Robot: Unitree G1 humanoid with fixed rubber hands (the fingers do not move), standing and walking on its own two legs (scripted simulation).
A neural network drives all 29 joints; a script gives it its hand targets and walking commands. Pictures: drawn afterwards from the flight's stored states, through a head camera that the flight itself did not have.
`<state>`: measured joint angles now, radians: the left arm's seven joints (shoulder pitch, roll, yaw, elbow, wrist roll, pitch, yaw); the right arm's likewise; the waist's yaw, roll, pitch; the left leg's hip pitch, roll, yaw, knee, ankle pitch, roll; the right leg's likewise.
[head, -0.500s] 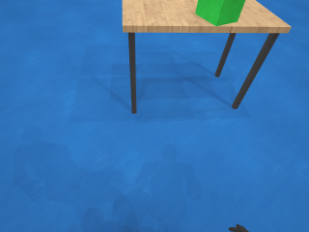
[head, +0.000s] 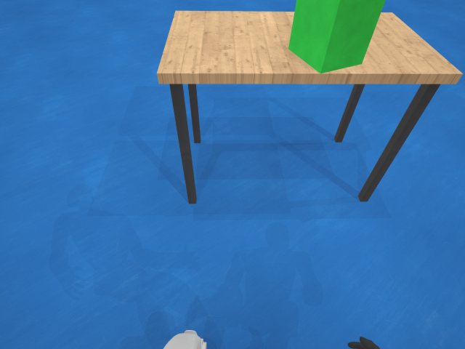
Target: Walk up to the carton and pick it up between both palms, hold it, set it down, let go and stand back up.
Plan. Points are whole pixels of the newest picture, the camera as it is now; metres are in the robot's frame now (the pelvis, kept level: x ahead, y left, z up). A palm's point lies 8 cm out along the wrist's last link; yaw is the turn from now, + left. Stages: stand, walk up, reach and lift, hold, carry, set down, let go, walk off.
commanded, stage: walk up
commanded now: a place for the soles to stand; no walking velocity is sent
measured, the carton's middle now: (332, 24) +1.11 -0.23 +0.11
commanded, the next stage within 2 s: none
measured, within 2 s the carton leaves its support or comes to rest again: neither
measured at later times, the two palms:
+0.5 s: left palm (174, 258) +0.33 +0.16 -0.10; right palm out of the picture +0.19 -0.37 -0.10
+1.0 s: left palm (208, 257) +0.35 +0.09 -0.13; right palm (414, 193) +0.55 -0.41 -0.08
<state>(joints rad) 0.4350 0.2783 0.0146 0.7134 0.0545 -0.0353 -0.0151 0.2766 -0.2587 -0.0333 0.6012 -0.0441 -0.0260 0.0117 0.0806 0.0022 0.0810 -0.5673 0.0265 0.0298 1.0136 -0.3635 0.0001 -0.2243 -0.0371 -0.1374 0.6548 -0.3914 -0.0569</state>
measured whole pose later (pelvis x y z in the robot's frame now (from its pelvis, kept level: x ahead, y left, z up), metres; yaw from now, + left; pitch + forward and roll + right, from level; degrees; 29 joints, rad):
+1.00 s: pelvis +0.39 -0.18 -0.01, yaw +4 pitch -3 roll -1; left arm 0.48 0.30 0.02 0.73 0.04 -0.01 -0.01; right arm 0.25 -0.24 -0.03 0.60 -0.04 -0.04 0.00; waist 0.08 -0.03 0.08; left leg -0.44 0.01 0.06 0.69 -0.23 0.04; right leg -0.15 -0.01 -0.15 0.65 -0.44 -0.04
